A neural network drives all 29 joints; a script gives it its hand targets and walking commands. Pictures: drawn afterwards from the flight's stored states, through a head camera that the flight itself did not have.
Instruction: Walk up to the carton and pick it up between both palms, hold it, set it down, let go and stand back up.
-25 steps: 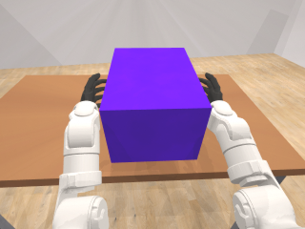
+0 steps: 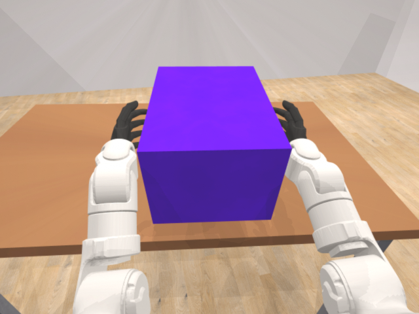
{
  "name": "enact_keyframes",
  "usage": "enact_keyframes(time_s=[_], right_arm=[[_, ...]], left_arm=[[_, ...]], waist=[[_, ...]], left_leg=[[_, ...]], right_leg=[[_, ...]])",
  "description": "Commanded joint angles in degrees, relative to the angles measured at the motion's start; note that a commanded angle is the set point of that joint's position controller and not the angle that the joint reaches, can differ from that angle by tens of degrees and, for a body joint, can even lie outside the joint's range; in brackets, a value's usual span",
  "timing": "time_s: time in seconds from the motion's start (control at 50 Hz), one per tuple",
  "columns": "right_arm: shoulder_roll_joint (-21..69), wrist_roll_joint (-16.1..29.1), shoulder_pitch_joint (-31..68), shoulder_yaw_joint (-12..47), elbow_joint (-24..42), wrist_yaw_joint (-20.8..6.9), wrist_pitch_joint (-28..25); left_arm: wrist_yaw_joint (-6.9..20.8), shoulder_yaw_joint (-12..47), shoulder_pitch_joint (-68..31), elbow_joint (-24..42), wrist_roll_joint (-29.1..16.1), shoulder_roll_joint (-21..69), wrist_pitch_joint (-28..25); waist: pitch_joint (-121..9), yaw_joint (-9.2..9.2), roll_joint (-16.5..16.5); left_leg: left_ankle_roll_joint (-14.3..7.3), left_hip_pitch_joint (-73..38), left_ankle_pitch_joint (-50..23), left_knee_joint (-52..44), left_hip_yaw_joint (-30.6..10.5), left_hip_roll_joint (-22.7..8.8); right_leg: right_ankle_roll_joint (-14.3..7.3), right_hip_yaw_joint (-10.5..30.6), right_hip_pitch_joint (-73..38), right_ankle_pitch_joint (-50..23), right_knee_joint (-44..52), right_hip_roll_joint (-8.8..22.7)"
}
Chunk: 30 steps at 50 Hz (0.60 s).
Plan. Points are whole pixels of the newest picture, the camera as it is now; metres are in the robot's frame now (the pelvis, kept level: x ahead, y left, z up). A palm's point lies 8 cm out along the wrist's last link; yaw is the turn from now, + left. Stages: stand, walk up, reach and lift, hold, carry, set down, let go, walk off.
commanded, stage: hold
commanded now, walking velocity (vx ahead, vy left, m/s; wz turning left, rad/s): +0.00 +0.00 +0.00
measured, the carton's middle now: (209, 135) +0.42 +0.00 +0.19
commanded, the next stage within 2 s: none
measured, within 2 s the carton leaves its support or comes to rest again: neither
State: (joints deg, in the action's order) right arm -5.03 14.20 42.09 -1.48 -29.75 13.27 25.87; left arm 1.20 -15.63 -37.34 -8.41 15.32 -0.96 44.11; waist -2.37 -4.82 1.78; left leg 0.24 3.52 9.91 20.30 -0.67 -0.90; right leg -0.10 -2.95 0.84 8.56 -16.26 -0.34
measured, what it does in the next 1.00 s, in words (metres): stands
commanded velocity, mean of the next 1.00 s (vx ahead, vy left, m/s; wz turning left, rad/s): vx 0.00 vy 0.00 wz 0.00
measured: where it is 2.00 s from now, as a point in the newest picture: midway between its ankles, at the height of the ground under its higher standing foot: outside the picture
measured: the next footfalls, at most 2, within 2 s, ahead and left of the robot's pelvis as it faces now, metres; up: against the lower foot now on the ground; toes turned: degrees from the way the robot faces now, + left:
none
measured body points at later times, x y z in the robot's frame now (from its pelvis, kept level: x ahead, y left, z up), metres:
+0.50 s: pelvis +0.00 +0.00 +0.00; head -0.06 +0.02 +0.44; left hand +0.38 +0.16 +0.22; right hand +0.38 -0.15 +0.22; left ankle +0.02 +0.12 -0.75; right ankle +0.01 -0.12 -0.75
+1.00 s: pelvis +0.00 +0.00 +0.00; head -0.06 +0.02 +0.45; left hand +0.38 +0.16 +0.22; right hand +0.38 -0.15 +0.22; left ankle +0.02 +0.12 -0.75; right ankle +0.01 -0.12 -0.75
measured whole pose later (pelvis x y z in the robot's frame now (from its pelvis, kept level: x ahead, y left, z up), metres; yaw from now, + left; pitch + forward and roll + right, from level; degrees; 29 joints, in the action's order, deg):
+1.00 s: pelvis +0.00 +0.00 +0.00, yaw +0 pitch -6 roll -1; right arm -4.4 13.3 42.6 -2.6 -30.4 12.9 25.3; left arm 1.1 -15.2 -38.0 -9.0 15.0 -1.7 43.9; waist -2.6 -4.9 2.1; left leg 0.3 4.3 9.7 20.3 -1.0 -0.8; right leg -0.2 -3.2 1.5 8.5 -16.4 -0.3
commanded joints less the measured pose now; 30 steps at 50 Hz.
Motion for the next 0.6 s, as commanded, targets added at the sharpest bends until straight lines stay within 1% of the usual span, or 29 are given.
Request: enact_keyframes(time_s=[0.0,0.02,0.04,0.06,0.1,0.12,0.16,0.18,0.2,0.22,0.24,0.26,0.28,0.3,0.32,0.36,0.38,0.4,0.42,0.44,0.46,0.48,0.5,0.52,0.58], right_arm=[[37.35,5.65,50.07,21.31,20.25,-6.83,-4.64],[37.19,5.5,50.58,21.3,20.14,-6.84,-4.67],[37.16,5.08,49.13,20.63,18.71,-6.76,-4.33],[37.16,5.07,49.36,20.53,17.99,-6.83,-4.24],[37.63,4.96,49.85,20.25,18.03,-6.97,-4.42],[37.75,5.01,50.37,20.23,18.83,-6.91,-4.64],[37.68,5.15,49.96,20.28,17.84,-6.89,-4.55],[38.03,5.37,50.94,20.61,19.1,-6.87,-4.86],[37.44,5.52,50.21,20.48,18.45,-6.83,-4.75],[37.6,5.76,50.21,20.8,18.84,-6.82,-4.83],[37.16,5.78,50.45,20.7,19.32,-6.75,-4.91],[37.47,5.93,50.01,20.97,19.96,-6.65,-4.92],[37.17,6.17,49.76,21.44,20.49,-6.57,-4.94],[37.21,6.61,49.27,21.94,21.37,-6.38,-4.9],[36.7,6.65,48.4,21.82,20.53,-6.32,-4.58],[36.79,6.6,48.78,21.99,21.17,-6.21,-4.47],[36.53,6.36,47.75,21.42,19.89,-6.25,-4.19],[36.38,6.06,48.09,21.39,19.83,-6.31,-4.17],[36.35,5.95,47.69,21.23,19.68,-6.36,-4.16],[36.81,6.23,48.55,21.66,20.89,-6.47,-4.49],[36.65,6.25,48.48,21.73,20.88,-6.51,-4.43],[36.93,6.29,49.27,22.14,21.82,-6.48,-4.62],[37.11,6.45,48.91,22.19,21.42,-6.43,-4.51],[37.23,6.75,49.1,22.54,22.46,-6.38,-4.66],[36.99,7.0,48.6,22.92,22.7,-6.24,-4.39]], left_arm=[[7.2,28.66,-44.01,7.59,-10.55,34.6,-4.82],[7.29,28.06,-43.59,6.55,-10.14,34.49,-4.64],[7.43,27.98,-43.56,6.52,-9.91,34.37,-4.64],[7.56,27.51,-44.01,6.31,-9.8,34.2,-4.62],[7.64,27.69,-44.53,6.46,-10.06,34.43,-4.67],[7.68,28.25,-44.94,6.43,-10.6,34.6,-4.79],[7.7,27.56,-44.96,6.12,-10.09,34.38,-4.8],[7.66,27.98,-45.1,6.6,-10.4,34.6,-4.91],[7.57,27.98,-44.64,6.25,-10.1,34.59,-4.87],[7.49,28.25,-45.0,7.44,-10.46,34.78,-4.99],[7.46,28.36,-44.61,6.86,-10.45,34.8,-4.88],[7.4,28.79,-44.67,8.08,-10.77,35.12,-5.03],[7.33,29.04,-44.12,8.47,-10.67,35.12,-4.99],[7.3,29.46,-43.88,9.53,-10.9,35.14,-5.07],[7.24,29.3,-43.78,9.57,-10.63,34.76,-5.01],[7.49,28.48,-42.78,8.45,-10.38,34.27,-4.7],[7.56,28.56,-42.95,8.51,-10.16,34.21,-4.69],[7.77,27.82,-42.0,7.19,-9.63,33.89,-4.4],[7.92,27.69,-41.74,7.13,-9.3,34.01,-4.28],[7.89,28.16,-42.16,8.21,-9.64,34.25,-4.36],[7.77,28.17,-42.13,8.23,-9.68,34.32,-4.42],[7.73,28.16,-42.3,8.13,-9.78,34.22,-4.45],[7.66,28.41,-42.91,8.89,-10.02,34.26,-4.67],[7.59,29.1,-42.98,9.6,-10.4,34.51,-4.73],[7.58,28.95,-42.24,9.88,-10.26,34.54,-4.5]], waist=[[-21.48,-0.24,-3.22],[-21.13,0.1,-2.87],[-19.68,-0.67,-2.89],[-19.49,-0.27,-3.0],[-20.17,-0.33,-3.21],[-21.38,-0.8,-3.25],[-20.74,-0.55,-3.63],[-21.94,-0.48,-3.49],[-21.57,-0.6,-4.23],[-22.8,-0.64,-4.21],[-22.49,-0.75,-4.53],[-23.2,-1.14,-4.41],[-23.52,-0.97,-4.8],[-24.41,-1.28,-4.51],[-23.28,-1.42,-4.93],[-22.37,-0.96,-3.87],[-21.24,-1.42,-4.17],[-19.86,-0.88,-3.6],[-19.52,-0.91,-3.76],[-20.51,-0.54,-3.84],[-20.53,-0.61,-3.69],[-21.17,-0.3,-3.19],[-21.55,-0.56,-3.23],[-22.65,-0.63,-3.61],[-22.28,-0.55,-3.27]], left_leg=[[1.0,-6.41,-13.31,-1.82,1.03,3.42],[0.74,-6.01,-12.68,-1.98,1.11,3.48],[0.79,-5.71,-11.95,-2.32,1.12,3.46],[0.73,-5.36,-10.99,-2.67,1.18,3.42],[0.67,-5.12,-10.56,-2.74,1.14,3.43],[0.69,-5.36,-10.75,-2.37,1.12,3.53],[0.86,-5.17,-11.6,-2.25,1.11,3.55],[0.9,-5.59,-12.29,-1.94,1.07,3.57],[1.18,-5.84,-12.89,-1.83,1.02,3.54],[1.34,-6.29,-14.02,-1.46,0.97,3.52],[1.49,-6.42,-14.21,-1.27,0.93,3.61],[1.6,-6.85,-15.28,-1.0,0.87,3.61],[1.82,-7.3,-16.78,-0.59,0.72,3.64],[1.92,-7.82,-18.06,-0.19,0.59,3.68],[2.24,-7.94,-18.15,-0.29,0.53,3.63],[1.67,-6.88,-16.52,-0.69,0.66,3.74],[1.85,-6.61,-15.8,-1.15,0.65,3.62],[1.52,-6.08,-14.54,-1.58,0.79,3.61],[1.49,-5.8,-13.97,-1.84,0.82,3.53],[1.49,-5.97,-14.72,-1.67,0.77,3.5],[1.52,-6.16,-14.94,-1.61,0.75,3.51],[1.32,-6.33,-15.38,-1.35,0.79,3.53],[1.43,-6.67,-15.88,-1.34,0.75,3.54],[1.63,-7.19,-16.93,-0.88,0.74,3.59],[1.67,-7.78,-17.97,-0.71,0.74,3.48]], right_leg=[[2.52,-0.15,-3.79,-8.48,1.53,-3.32],[2.52,-0.11,-3.87,-8.0,1.73,-3.24],[2.57,0.05,-3.69,-7.81,1.73,-3.16],[2.54,0.0,-3.65,-6.69,1.78,-3.11],[2.52,-0.03,-3.68,-6.37,1.81,-3.0],[2.65,0.04,-3.83,-7.13,1.74,-2.92],[2.67,0.0,-4.25,-7.62,1.5,-2.98],[2.75,-0.12,-4.46,-8.28,1.43,-3.1],[2.55,-0.09,-4.35,-8.33,1.4,-3.18],[2.57,-0.19,-4.87,-9.16,1.19,-3.29],[2.56,-0.13,-4.62,-9.44,1.25,-3.24],[2.7,-0.19,-5.05,-10.7,1.0,-3.36],[2.68,-0.23,-5.42,-12.15,0.76,-3.38],[2.83,-0.2,-6.08,-13.81,0.52,-3.46],[2.76,-0.25,-5.67,-13.55,0.48,-3.5],[2.93,-0.13,-5.86,-12.96,0.85,-3.27],[2.82,-0.23,-5.43,-12.1,0.89,-3.29],[2.82,-0.22,-5.06,-10.77,1.32,-3.18],[2.68,-0.24,-5.16,-10.15,1.32,-3.17],[2.61,-0.36,-5.38,-10.46,1.14,-3.3],[2.56,-0.32,-5.07,-10.35,1.23,-3.39],[2.72,-0.29,-5.35,-11.03,1.2,-3.37],[2.8,-0.26,-5.48,-11.76,1.02,-3.46],[2.84,-0.2,-5.86,-12.83,0.81,-3.47],[2.75,-0.22,-6.16,-13.78,0.72,-3.64]])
